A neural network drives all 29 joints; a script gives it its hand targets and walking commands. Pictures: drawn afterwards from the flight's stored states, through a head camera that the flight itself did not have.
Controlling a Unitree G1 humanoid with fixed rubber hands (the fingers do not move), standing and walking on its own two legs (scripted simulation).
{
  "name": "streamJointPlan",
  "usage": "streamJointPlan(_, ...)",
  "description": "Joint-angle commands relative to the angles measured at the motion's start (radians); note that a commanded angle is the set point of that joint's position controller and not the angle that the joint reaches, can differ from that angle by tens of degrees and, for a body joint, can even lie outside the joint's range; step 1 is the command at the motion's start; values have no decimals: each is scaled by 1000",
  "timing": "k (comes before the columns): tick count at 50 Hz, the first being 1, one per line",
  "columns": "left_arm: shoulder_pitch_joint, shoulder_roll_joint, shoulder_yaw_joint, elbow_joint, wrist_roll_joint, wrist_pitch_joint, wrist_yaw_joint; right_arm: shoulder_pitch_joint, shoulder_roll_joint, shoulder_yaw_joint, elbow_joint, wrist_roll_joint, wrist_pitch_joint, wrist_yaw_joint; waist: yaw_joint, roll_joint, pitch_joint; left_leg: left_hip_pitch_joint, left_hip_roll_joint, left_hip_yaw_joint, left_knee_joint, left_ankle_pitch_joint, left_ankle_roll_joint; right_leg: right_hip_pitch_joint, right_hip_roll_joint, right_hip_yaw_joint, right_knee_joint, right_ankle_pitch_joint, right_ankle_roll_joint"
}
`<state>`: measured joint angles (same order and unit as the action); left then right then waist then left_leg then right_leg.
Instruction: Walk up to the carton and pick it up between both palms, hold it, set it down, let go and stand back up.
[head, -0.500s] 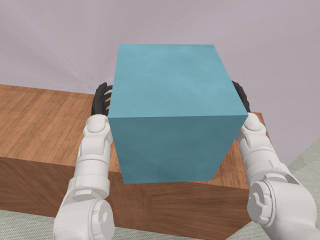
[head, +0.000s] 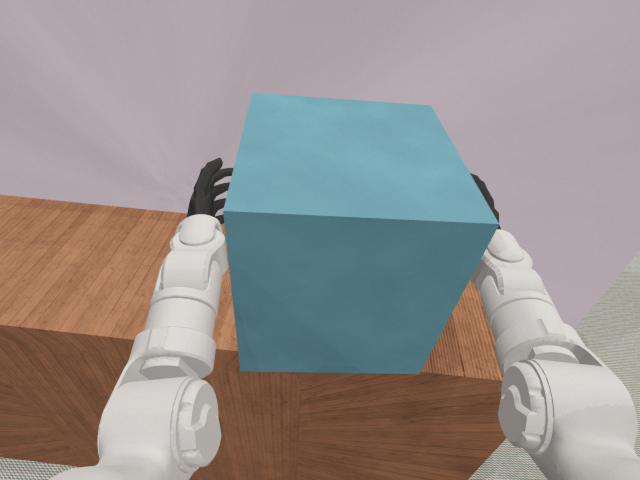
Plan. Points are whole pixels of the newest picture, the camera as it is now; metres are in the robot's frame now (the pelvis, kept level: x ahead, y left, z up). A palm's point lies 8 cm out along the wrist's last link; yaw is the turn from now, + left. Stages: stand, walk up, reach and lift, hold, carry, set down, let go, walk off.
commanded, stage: reach and lift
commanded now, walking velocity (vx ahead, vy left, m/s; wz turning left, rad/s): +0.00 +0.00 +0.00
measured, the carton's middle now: (337, 236) +0.45 +0.02 +0.11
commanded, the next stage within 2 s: none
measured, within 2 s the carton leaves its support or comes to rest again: neither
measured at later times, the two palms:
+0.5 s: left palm (191, 194) +0.39 +0.20 +0.21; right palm (483, 219) +0.41 -0.15 +0.20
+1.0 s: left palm (176, 175) +0.38 +0.21 +0.24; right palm (492, 196) +0.40 -0.14 +0.24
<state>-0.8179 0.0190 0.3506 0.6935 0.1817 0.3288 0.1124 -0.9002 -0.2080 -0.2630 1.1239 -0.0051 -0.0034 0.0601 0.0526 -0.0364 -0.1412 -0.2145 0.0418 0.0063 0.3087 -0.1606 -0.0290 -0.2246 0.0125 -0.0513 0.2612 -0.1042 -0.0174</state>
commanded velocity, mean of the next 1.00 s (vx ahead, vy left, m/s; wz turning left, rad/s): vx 0.00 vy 0.00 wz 0.00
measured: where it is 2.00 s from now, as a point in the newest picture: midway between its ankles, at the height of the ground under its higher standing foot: outside the picture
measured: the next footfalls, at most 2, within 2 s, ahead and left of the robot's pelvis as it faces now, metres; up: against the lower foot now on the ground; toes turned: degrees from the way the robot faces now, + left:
none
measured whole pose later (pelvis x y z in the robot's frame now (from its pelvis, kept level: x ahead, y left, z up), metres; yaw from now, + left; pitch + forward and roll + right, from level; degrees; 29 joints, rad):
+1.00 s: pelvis +0.00 +0.01 +0.00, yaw +2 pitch -3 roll -1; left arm -0.83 0.16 0.24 0.42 0.11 0.70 0.08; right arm -0.95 -0.22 -0.04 0.88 0.31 0.35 -0.09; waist -0.06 -0.04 -0.11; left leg -0.12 0.03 -0.03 0.37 -0.20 -0.02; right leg -0.08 0.00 -0.07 0.25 -0.12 0.00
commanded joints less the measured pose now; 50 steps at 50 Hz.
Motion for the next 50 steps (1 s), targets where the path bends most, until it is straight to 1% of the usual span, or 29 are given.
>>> streamJointPlan(1, -719, -514, -300, -108, -65, -22, -115, -789, 510, 180, -202, 22, -43, 120, -3, 1, -403, 88, -40, 40, -23, 209, -3, 285, 2, -13, 23, 245, 49)
streamJointPlan(2, -739, -517, -310, -127, -51, -3, -124, -757, 511, 158, -145, 3, -24, 122, -19, 32, -394, 115, -36, 50, -30, 204, -14, 276, 1, -18, 9, 202, 39)
streamJointPlan(4, -693, -485, -273, -80, -45, 33, -137, -757, 493, 118, -154, 4, -2, 114, -17, 12, -300, 99, -51, 54, -45, 119, 4, 245, 0, -15, -8, 132, 39)
streamJointPlan(6, -714, -516, -291, -114, -47, 50, -138, -788, 501, 120, -200, -2, 12, 117, -40, 33, -313, 109, -45, 48, -46, 114, -7, 252, -1, -23, -13, 114, 36)
streamJointPlan(8, -798, -529, -324, -200, -79, 46, -134, -864, 500, 103, -274, 2, 2, 126, -28, 63, -389, 114, -48, 44, -47, 97, -5, 232, 2, -35, -7, 67, 33)
streamJointPlan(11, -854, -508, -329, -186, -103, 48, -141, -886, 544, 133, -277, 26, 19, 117, -39, 16, -422, 99, -67, 41, -31, 119, 3, 266, 3, -24, 10, 143, 46)
streamJointPlan(12, -850, -534, -384, -219, -135, 44, -137, -873, 544, 140, -293, 37, 20, 116, -69, 34, -484, 127, -64, 30, -10, 162, -13, 282, 6, -18, 21, 200, 46)
streamJointPlan(16, -844, -546, -413, -285, -153, 42, -117, -921, 563, 224, -381, 107, 10, 108, -36, 59, -572, 144, -53, 18, 20, 286, -27, 292, 15, -28, 45, 276, 51)
streamJointPlan(17, -779, -513, -343, -112, -112, 72, -129, -917, 524, 200, -306, 89, 44, 101, -43, 39, -445, 120, -59, 28, -1, 196, -14, 248, 14, -23, 18, 197, 51)
streamJointPlan(18, -788, -547, -407, -209, -148, 77, -127, -899, 528, 212, -362, 92, 42, 101, -54, 43, -511, 144, -49, 16, -2, 205, -12, 265, 13, -23, 23, 189, 43)
streamJointPlan(19, -764, -520, -369, -187, -122, 101, -131, -884, 516, 211, -298, 104, 62, 97, -41, 49, -425, 155, -47, 23, -5, 199, -12, 241, 19, -19, 7, 154, 41)
streamJointPlan(20, -756, -525, -388, -154, -127, 121, -138, -884, 502, 197, -311, 93, 75, 89, -68, 22, -427, 160, -47, 16, -5, 172, -8, 232, 21, -22, -4, 138, 38)
streamJointPlan(21, -691, -516, -342, -148, -104, 147, -143, -831, 495, 201, -291, 109, 104, 86, -52, 27, -353, 171, -39, 16, -14, 194, -4, 242, 18, -14, -10, 140, 38)
streamJointPlan(25, -757, -499, -388, -286, -148, 172, -157, -871, 523, 257, -386, 181, 120, 64, -70, 33, -401, 193, -51, 11, 23, 303, -17, 296, 23, -5, 10, 266, 47)
streamJointPlan(27, -773, -499, -418, -300, -156, 173, -164, -925, 527, 304, -441, 225, 124, 47, -88, 62, -412, 177, -63, 9, 33, 322, -32, 331, 22, 4, 22, 342, 43)
streamJointPlan(28, -798, -521, -448, -403, -171, 174, -153, -914, 541, 333, -468, 247, 126, 51, -73, 108, -487, 216, -55, -7, 49, 394, -40, 332, 25, 2, 35, 360, 40)
streamJointPlan(30, -755, -497, -418, -320, -152, 196, -163, -900, 540, 343, -444, 251, 159, 43, -73, 43, -399, 182, -68, 0, 22, 287, -21, 322, 26, -8, 26, 315, 49)
streamJointPlan(31, -746, -503, -421, -343, -159, 203, -162, -925, 539, 363, -492, 268, 166, 31, -45, 36, -427, 170, -63, 4, 28, 297, -18, 345, 18, 6, 25, 331, 49)
streamJointPlan(34, -775, -501, -486, -437, -192, 218, -165, -922, 562, 412, -534, 326, 186, 15, -72, 57, -470, 189, -64, -10, 47, 343, -25, 364, 29, 5, 35, 360, 50)
streamJointPlan(35, -748, -471, -440, -335, -164, 238, -172, -862, 543, 386, -414, 319, 224, 9, -90, 88, -341, 178, -70, -10, 26, 270, -19, 318, 24, 15, 10, 283, 47)
streamJointPlan(36, -780, -490, -469, -435, -183, 230, -180, -939, 570, 422, -564, 341, 207, 2, -68, 61, -460, 189, -68, -5, 38, 313, -23, 368, 26, 7, 32, 354, 47)
streamJointPlan(37, -751, -496, -481, -406, -197, 245, -174, -893, 558, 407, -521, 344, 231, -3, -96, 74, -395, 192, -67, -16, 39, 316, -30, 327, 30, 1, 28, 350, 55)
streamJointPlan(39, -800, -493, -508, -436, -222, 246, -180, -976, 562, 454, -609, 375, 240, -19, -106, 37, -437, 201, -72, -24, 52, 341, -25, 352, 29, 7, 35, 391, 54)
streamJointPlan(41, -809, -507, -549, -500, -244, 254, -173, -939, 568, 436, -591, 383, 262, -18, -113, 92, -485, 242, -68, -29, 68, 396, -38, 321, 42, 9, 34, 358, 48)
streamJointPlan(43, -842, -515, -526, -484, -232, 254, -177, -907, 552, 414, -538, 366, 288, -26, -135, 96, -408, 225, -56, -38, 51, 375, -41, 294, 40, 5, 27, 293, 41)
streamJointPlan(44, -854, -510, -544, -525, -249, 267, -175, -957, 550, 422, -607, 381, 286, -27, -131, 83, -447, 234, -53, -39, 61, 398, -49, 305, 46, 2, 27, 312, 42)
streamJointPlan(45, -829, -512, -534, -483, -243, 278, -180, -897, 529, 414, -542, 387, 306, -31, -161, 124, -409, 257, -59, -36, 58, 401, -58, 290, 43, -1, 22, 298, 38)
streamJointPlan(47, -790, -501, -540, -498, -244, 307, -185, -889, 519, 430, -566, 418, 328, -33, -147, 140, -404, 254, -54, -37, 67, 423, -67, 295, 50, 7, 23, 291, 38)
streamJointPlan(50, -810, -477, -480, -378, -228, 332, -197, -916, 485, 374, -508, 400, 368, -36, -165, 96, -292, 196, -50, -41, 18, 248, -46, 245, 44, -1, -7, 148, 34)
